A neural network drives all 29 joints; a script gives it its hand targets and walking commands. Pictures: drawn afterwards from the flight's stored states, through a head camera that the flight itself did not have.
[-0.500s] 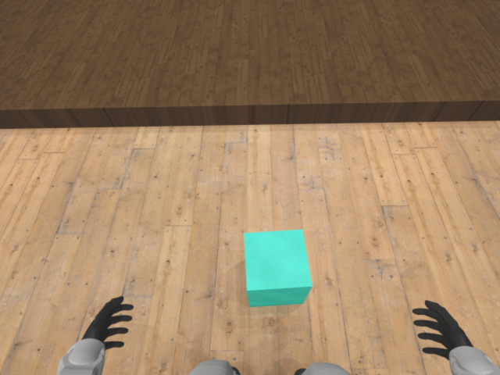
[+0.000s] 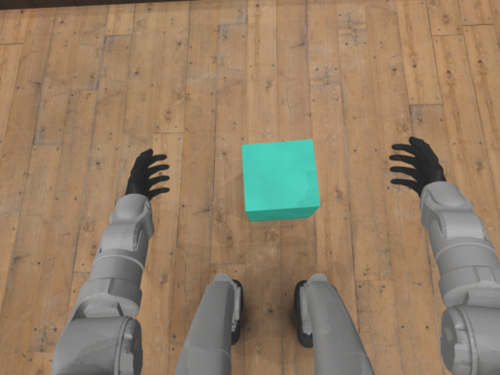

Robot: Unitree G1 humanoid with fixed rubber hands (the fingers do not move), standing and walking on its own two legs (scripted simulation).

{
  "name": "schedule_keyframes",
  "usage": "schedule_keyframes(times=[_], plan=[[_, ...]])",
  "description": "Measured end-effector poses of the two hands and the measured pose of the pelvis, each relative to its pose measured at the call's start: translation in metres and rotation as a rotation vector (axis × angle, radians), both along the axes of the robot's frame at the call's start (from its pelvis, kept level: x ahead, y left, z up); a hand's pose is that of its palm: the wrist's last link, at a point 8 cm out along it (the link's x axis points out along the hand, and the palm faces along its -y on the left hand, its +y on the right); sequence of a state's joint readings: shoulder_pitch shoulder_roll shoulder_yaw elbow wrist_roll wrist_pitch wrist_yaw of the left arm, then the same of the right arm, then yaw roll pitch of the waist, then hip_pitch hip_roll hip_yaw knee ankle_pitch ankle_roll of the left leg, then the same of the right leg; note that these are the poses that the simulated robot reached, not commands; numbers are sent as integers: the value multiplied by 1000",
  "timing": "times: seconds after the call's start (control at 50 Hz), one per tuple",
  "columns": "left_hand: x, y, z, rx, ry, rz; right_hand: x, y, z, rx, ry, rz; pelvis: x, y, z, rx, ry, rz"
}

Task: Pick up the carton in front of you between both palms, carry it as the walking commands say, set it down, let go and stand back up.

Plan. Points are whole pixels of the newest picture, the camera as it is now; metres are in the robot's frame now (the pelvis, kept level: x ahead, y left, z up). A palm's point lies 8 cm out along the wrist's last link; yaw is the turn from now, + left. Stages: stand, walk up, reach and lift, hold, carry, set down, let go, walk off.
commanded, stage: reach and lift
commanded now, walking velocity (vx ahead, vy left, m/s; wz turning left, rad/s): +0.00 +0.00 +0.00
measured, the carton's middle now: (278, 184) +0.50 -0.02 -0.56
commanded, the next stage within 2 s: none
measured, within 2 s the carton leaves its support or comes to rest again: neither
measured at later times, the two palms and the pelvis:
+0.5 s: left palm (190, 139) +0.49 +0.16 -0.16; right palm (381, 124) +0.52 -0.21 -0.16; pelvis -0.03 -0.01 -0.05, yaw +1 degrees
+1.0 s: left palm (211, 175) +0.49 +0.17 -0.40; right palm (351, 169) +0.50 -0.22 -0.41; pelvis -0.05 +0.01 -0.25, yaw +2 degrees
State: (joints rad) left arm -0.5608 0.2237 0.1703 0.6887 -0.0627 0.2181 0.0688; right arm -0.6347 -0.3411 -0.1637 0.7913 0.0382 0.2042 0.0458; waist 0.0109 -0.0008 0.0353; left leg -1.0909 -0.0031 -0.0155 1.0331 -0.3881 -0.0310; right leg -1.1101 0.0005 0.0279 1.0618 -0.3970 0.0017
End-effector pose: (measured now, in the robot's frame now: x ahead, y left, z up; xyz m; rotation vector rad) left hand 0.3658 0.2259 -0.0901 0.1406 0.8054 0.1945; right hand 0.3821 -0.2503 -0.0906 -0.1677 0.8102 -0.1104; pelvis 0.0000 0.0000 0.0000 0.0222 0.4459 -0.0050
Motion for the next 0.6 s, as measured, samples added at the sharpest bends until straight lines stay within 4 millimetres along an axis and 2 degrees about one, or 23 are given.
schedule_keyframes(times=[0.2, 0.28, 0.36, 0.44, 0.52, 0.6], plan=[[68, -30, -15, -42, -95, 38, 75, 16, -13, 68, -89, 6, -43, -7, -25, 6, 142, -1], [98, -44, -20, -69, -123, 47, 106, 25, -17, 92, -116, 17, -51, -9, -35, 10, 195, -3], [121, -57, -33, -83, -146, 42, 130, 33, -29, 105, -137, 26, -49, -10, -42, 14, 253, -5], [131, -62, -54, -77, -159, 35, 139, 36, -51, 97, -147, 28, -39, -10, -44, 18, 316, -7], [128, -60, -80, -72, -150, 34, 137, 36, -79, 95, -138, 11, -26, -9, -49, 19, 377, -5], [123, -56, -114, -78, -132, 41, 134, 40, -110, 89, -126, -4, -17, -6, -65, 19, 439, -3]])
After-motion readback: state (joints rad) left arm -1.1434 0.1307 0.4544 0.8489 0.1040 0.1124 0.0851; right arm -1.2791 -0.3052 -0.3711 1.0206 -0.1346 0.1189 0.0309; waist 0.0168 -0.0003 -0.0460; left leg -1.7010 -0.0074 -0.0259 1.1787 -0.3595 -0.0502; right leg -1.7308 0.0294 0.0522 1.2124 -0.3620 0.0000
